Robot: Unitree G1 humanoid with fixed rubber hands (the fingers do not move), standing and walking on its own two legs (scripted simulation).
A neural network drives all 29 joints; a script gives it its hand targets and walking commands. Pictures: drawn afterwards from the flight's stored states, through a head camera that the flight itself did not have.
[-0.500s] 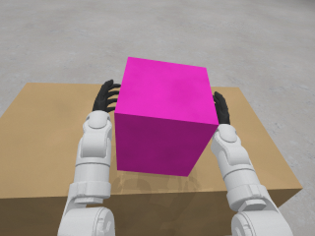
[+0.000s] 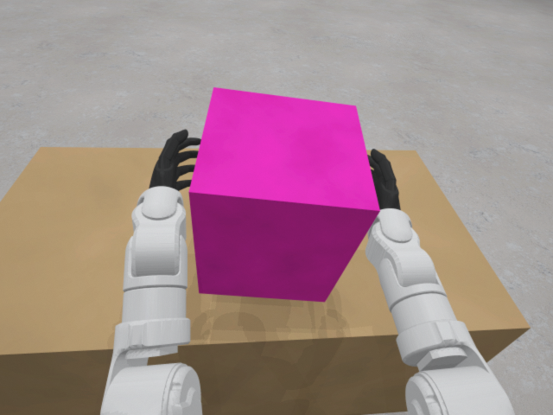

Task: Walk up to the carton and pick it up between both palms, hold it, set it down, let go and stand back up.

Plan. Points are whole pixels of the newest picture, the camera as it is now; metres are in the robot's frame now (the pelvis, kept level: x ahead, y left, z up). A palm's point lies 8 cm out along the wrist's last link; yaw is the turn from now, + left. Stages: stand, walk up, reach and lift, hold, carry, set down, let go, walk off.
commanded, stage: reach and lift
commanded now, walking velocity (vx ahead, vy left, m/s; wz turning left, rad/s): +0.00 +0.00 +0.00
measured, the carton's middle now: (273, 203) +0.40 +0.00 +0.12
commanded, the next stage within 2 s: hold in 0.44 s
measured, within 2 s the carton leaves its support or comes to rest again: neither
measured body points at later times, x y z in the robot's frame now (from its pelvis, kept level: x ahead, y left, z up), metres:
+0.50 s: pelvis -0.01 +0.00 +0.00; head -0.03 +0.03 +0.45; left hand +0.38 +0.14 +0.18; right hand +0.37 -0.16 +0.16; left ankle +0.03 +0.11 -0.75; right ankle +0.00 -0.11 -0.75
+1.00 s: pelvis -0.01 +0.00 +0.00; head -0.05 +0.03 +0.45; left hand +0.36 +0.16 +0.20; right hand +0.36 -0.14 +0.18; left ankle +0.03 +0.11 -0.75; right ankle +0.00 -0.11 -0.75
